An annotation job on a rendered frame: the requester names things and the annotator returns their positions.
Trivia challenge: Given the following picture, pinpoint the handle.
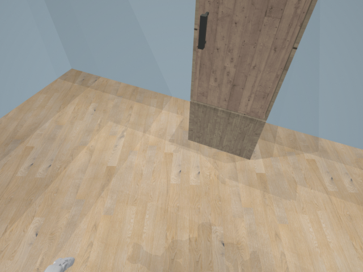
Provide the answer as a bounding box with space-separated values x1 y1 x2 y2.
198 12 209 50

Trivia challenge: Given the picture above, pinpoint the left robot hand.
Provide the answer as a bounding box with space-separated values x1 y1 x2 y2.
44 257 75 272

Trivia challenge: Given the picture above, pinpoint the cupboard door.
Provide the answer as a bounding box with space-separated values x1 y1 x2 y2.
193 0 311 119

